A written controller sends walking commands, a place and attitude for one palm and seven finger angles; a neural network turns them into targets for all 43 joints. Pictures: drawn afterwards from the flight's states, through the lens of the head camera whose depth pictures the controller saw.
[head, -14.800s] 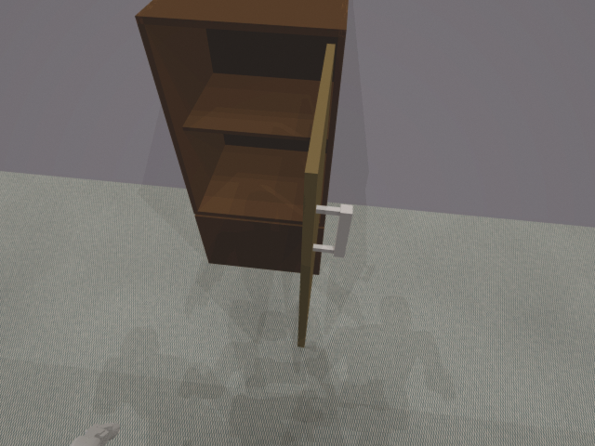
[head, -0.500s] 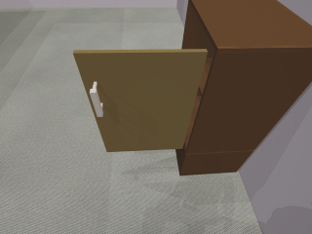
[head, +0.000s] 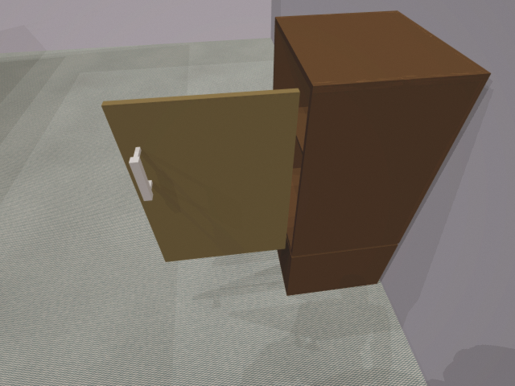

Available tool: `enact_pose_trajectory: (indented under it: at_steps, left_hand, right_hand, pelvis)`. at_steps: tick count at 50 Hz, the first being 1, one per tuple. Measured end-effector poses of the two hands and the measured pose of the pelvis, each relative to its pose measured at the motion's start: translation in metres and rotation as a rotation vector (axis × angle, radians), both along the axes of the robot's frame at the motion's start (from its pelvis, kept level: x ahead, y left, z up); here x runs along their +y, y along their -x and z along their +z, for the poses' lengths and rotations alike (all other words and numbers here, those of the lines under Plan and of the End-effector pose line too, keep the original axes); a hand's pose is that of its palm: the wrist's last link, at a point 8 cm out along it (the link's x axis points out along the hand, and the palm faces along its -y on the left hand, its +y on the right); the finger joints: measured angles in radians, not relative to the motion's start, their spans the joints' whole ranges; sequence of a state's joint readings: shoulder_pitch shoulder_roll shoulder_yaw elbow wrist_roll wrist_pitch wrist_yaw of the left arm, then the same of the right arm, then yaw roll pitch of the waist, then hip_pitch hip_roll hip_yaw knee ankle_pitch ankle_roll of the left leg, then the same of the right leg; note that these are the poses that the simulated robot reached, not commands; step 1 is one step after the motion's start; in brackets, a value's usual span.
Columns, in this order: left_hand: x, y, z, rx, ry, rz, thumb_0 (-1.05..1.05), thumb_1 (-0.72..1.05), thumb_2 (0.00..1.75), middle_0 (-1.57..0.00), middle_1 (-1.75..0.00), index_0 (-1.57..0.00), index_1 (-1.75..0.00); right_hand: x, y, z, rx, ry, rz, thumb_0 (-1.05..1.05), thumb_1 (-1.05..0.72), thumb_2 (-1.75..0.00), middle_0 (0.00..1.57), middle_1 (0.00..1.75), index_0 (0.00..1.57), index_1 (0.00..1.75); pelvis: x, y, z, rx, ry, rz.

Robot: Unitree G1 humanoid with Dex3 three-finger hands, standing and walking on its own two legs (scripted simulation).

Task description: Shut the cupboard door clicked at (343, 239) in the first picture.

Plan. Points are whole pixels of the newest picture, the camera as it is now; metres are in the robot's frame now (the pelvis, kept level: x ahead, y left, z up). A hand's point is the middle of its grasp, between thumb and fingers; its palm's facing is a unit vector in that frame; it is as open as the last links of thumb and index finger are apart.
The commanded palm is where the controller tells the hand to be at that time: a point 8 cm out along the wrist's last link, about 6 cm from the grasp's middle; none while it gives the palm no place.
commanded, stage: come to a stop and stand still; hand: left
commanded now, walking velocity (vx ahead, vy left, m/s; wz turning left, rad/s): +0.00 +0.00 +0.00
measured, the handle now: (143, 174) +0.57 +0.30 -0.02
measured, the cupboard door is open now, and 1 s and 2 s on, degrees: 89 89 89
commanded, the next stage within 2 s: look again from close up in 0.28 s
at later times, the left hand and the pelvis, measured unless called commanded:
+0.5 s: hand out of the picture -0.01 +0.16 -0.18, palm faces +0.02 -0.99 -0.15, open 7.4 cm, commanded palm none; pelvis +0.02 +0.01 +0.00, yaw -1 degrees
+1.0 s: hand out of the picture -0.05 +0.23 -0.18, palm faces +0.05 -0.98 -0.19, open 7.3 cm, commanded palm none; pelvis -0.02 +0.05 +0.00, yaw +0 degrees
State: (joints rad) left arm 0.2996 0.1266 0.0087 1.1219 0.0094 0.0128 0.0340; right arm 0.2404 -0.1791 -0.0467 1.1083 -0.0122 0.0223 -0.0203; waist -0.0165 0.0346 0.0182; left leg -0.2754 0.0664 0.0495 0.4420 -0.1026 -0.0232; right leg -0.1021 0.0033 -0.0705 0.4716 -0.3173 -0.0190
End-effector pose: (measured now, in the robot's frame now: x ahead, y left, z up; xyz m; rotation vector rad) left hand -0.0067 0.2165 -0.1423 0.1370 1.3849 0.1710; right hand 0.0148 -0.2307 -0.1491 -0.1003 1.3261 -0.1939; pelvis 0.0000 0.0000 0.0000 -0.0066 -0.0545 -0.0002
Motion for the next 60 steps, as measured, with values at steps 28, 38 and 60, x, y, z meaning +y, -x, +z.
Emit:
enact_pose_trajectory:
  at_steps: [28,38,60]
  left_hand:
    - [0.005,-0.005,-0.017,0.031,0.045,-0.003,0.00,0.90,0.90,-0.20,-0.30,-0.20,-0.30]
    - [0.050,-0.015,-0.018,-0.075,0.019,-0.014,0.00,0.91,0.90,-0.19,-0.30,-0.20,-0.30]
    - [0.056,0.117,-0.013,0.153,0.047,0.125,0.00,0.90,0.90,-0.19,-0.30,-0.20,-0.30]
  right_hand:
    - [0.037,0.004,0.003,0.046,0.016,-0.001,0.03,-0.94,-0.90,0.20,0.30,0.20,0.30]
    - [0.044,-0.029,0.016,-0.108,0.068,0.058,0.01,-0.93,-0.90,0.19,0.30,0.20,0.30]
    - [0.054,0.015,0.023,-0.005,0.055,0.096,0.00,-0.91,-0.90,0.20,0.30,0.20,0.30]
  pelvis:
    - [0.022,-0.025,-0.007,0.020,0.014,-0.012]
    - [0.046,-0.004,-0.008,0.016,0.024,-0.008]
    - [0.060,0.019,-0.003,0.047,0.012,0.058]
